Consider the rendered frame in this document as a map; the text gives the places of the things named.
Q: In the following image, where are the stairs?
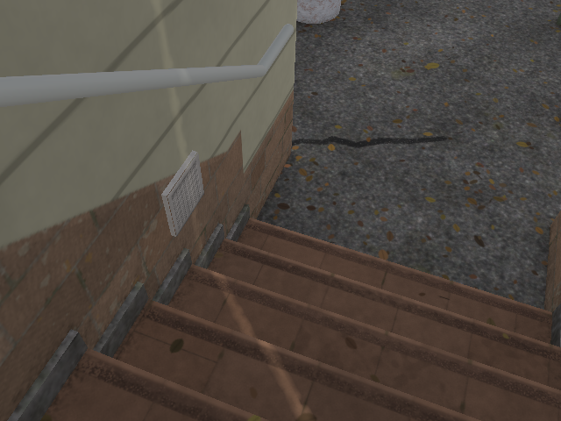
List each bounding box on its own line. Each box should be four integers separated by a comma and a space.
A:
40, 218, 561, 421

